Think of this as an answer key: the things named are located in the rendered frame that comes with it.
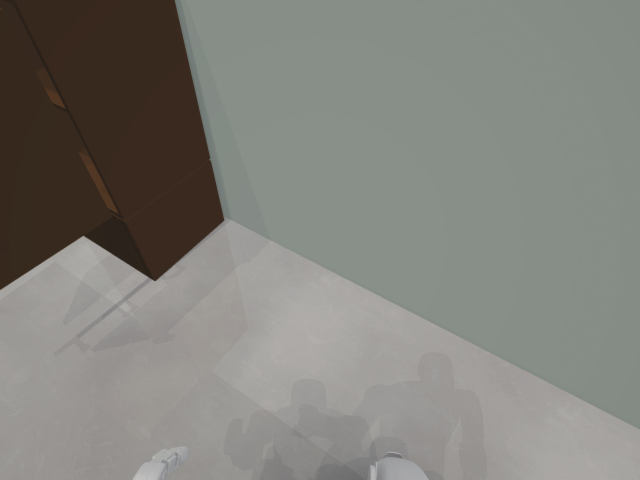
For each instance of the robot right thigh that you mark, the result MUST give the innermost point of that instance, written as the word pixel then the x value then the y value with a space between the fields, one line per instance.
pixel 392 468

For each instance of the robot left hand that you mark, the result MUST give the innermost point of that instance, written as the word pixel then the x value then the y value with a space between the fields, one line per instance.
pixel 162 464

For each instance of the robot right shin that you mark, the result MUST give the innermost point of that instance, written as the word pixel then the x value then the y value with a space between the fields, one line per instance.
pixel 392 454

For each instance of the cupboard door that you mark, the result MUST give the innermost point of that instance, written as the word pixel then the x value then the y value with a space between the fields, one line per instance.
pixel 48 199

